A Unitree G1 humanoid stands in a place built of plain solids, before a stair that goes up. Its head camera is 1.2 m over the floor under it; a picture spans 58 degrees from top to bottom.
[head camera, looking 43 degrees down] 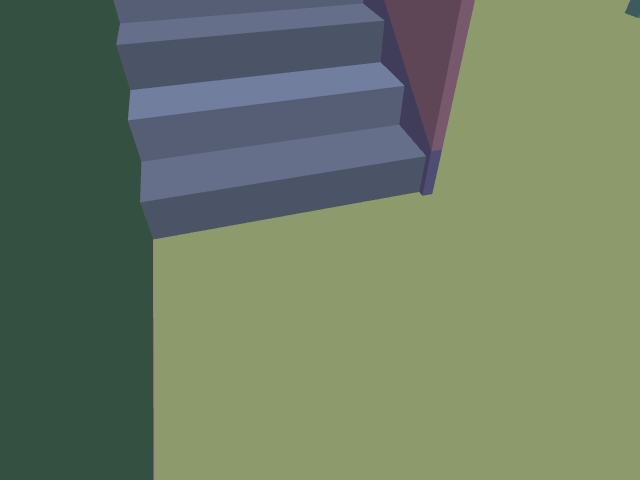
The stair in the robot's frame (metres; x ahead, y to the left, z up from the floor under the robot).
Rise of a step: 0.19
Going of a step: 0.29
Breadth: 1.19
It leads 16 degrees to the left of straight ahead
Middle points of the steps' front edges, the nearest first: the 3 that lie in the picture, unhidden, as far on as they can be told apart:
1.45 0.11 0.19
1.73 0.19 0.38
2.01 0.27 0.57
